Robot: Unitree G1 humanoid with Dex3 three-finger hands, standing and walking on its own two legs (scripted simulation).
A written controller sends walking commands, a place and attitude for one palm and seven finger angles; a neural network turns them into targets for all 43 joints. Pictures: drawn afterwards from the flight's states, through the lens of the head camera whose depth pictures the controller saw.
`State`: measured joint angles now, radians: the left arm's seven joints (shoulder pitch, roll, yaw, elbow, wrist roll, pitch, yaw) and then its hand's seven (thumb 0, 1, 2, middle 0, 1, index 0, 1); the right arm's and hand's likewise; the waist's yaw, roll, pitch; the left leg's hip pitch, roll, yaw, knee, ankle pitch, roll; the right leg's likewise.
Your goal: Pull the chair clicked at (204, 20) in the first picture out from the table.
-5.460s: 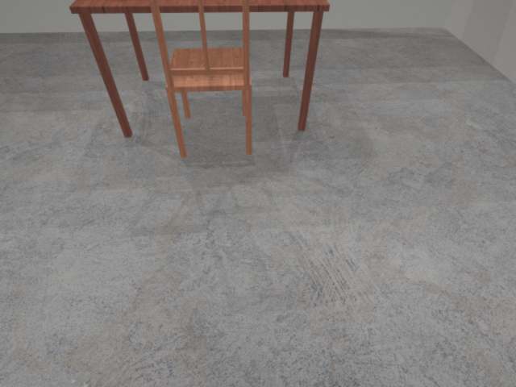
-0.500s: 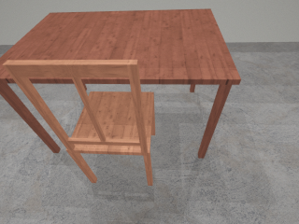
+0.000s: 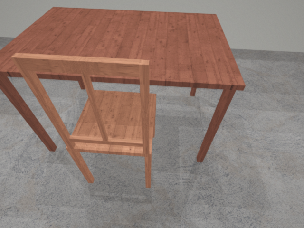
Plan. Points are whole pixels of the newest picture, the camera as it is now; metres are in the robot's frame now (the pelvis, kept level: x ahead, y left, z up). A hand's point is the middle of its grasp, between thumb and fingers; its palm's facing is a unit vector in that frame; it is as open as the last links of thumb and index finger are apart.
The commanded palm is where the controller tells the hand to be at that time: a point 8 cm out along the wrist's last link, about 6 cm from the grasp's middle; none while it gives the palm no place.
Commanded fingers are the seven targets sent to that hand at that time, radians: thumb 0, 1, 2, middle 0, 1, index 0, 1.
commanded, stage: come to a stop and stand still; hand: left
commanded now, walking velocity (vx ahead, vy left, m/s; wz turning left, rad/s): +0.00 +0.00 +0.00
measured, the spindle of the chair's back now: (97, 112) +0.51 +0.25 -0.05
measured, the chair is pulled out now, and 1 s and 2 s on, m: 0.00 0.00 0.00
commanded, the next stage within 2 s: look again from close up in 0.30 s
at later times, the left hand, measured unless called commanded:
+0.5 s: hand out of the picture -0.03 +0.18 -0.18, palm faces +0.01 -0.98 -0.18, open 7.4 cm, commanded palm none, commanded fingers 0.00 0.90 0.90 -0.20 -0.30 -0.20 -0.30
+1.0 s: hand out of the picture -0.01 +0.19 -0.18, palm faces +0.02 -0.98 -0.18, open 7.4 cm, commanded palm none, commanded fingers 0.00 0.90 0.90 -0.20 -0.30 -0.20 -0.30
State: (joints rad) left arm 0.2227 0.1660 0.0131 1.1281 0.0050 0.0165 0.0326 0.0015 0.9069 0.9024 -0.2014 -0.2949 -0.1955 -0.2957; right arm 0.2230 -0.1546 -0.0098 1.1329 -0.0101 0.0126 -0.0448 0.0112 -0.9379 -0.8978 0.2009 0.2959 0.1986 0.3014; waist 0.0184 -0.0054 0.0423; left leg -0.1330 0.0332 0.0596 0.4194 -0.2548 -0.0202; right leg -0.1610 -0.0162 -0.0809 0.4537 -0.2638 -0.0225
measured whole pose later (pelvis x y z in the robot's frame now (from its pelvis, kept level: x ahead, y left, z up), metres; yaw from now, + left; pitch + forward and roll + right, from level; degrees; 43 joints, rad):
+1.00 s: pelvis -0.01 +0.03 +0.00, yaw +0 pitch -1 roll +0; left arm 0.28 0.15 -0.01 1.11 0.01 -0.02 0.03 0.00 0.91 0.90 -0.20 -0.29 -0.19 -0.30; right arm 0.28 -0.15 0.02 1.12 -0.01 -0.03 -0.02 0.01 -0.92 -0.90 0.20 0.30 0.20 0.30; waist 0.01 -0.01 0.04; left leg -0.17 0.00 0.07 0.45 -0.26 0.02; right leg -0.20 -0.05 -0.06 0.48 -0.26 0.01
